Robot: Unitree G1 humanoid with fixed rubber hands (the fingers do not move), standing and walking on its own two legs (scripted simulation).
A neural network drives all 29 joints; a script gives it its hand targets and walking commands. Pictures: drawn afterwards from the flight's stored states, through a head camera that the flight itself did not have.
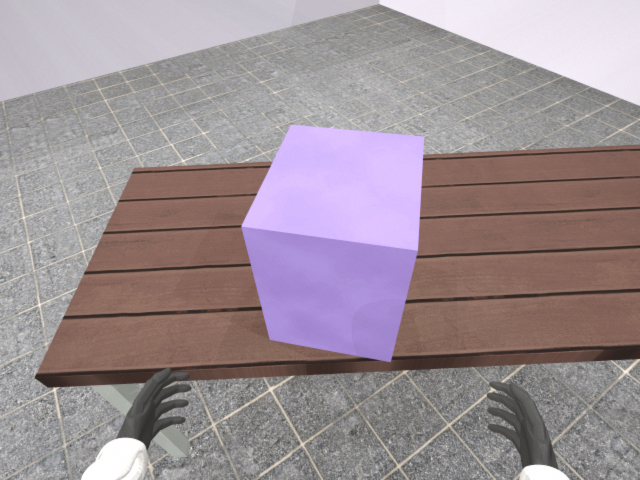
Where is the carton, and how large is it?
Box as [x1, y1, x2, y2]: [241, 125, 423, 361]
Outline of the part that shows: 291,125 241,226 269,338 273,340 390,361 417,251 423,136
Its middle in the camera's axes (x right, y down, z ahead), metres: +0.04 +0.01 +0.63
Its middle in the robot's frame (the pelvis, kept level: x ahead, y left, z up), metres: +0.46 -0.01 +0.00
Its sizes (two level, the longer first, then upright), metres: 0.236 0.211 0.283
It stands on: a table, 0.64 m high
